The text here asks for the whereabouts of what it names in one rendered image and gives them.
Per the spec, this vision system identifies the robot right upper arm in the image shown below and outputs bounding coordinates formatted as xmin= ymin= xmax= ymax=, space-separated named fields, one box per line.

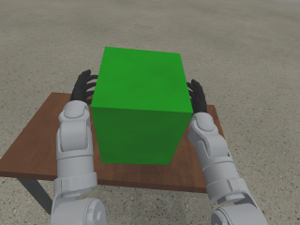
xmin=211 ymin=203 xmax=267 ymax=225

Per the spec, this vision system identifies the table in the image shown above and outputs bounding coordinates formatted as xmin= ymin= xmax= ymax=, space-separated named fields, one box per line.
xmin=0 ymin=92 xmax=225 ymax=215

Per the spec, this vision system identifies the robot right forearm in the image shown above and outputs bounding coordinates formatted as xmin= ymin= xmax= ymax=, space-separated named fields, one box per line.
xmin=187 ymin=112 xmax=268 ymax=225

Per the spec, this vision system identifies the robot left upper arm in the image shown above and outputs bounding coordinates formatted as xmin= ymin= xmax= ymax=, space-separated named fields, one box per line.
xmin=50 ymin=197 xmax=107 ymax=225

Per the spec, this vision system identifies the left robot hand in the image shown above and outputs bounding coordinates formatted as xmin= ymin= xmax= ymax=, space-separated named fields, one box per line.
xmin=70 ymin=69 xmax=98 ymax=105

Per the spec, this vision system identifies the right robot hand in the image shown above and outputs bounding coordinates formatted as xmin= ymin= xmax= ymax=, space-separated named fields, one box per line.
xmin=187 ymin=79 xmax=207 ymax=116

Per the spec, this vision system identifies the carton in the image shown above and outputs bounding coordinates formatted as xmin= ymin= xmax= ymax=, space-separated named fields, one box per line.
xmin=90 ymin=46 xmax=193 ymax=165

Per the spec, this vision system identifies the robot left forearm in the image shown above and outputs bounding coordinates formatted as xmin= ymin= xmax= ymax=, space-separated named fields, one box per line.
xmin=50 ymin=100 xmax=98 ymax=225

